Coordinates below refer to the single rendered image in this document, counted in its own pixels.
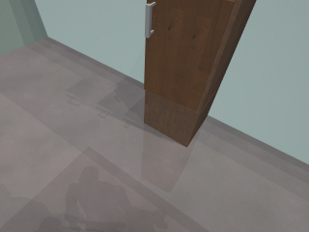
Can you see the cupboard door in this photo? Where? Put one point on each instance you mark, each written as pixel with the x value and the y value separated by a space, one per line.
pixel 180 52

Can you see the handle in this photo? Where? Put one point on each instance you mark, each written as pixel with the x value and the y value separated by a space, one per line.
pixel 148 19

